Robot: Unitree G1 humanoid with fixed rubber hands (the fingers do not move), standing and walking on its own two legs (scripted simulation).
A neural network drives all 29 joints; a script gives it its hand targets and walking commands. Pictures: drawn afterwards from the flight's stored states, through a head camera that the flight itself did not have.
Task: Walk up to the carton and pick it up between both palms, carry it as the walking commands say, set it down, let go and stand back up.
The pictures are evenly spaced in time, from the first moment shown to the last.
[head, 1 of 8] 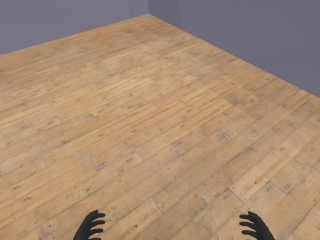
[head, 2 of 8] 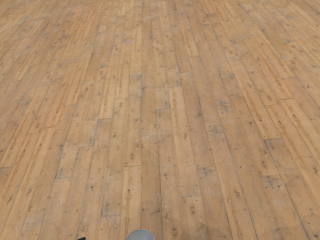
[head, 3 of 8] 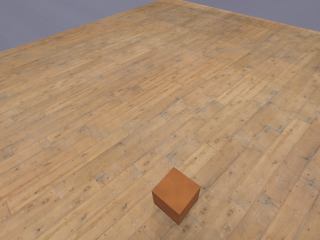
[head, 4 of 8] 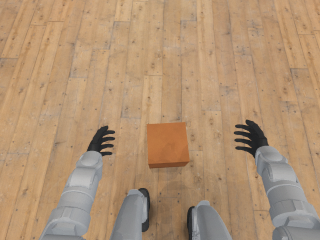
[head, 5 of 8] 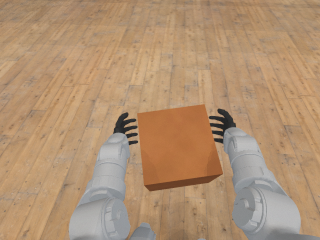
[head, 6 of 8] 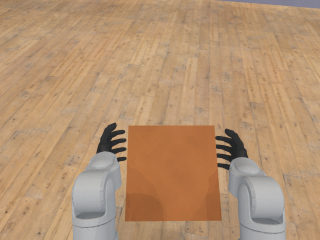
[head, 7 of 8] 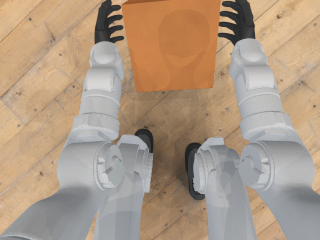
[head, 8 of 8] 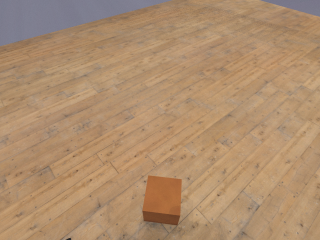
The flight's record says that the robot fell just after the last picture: no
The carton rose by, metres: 0.70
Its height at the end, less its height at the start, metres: +0.00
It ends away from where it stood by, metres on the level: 1.05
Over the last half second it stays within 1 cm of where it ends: yes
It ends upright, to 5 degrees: yes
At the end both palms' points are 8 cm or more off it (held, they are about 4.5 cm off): yes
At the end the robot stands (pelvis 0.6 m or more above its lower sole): yes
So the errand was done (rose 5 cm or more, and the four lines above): yes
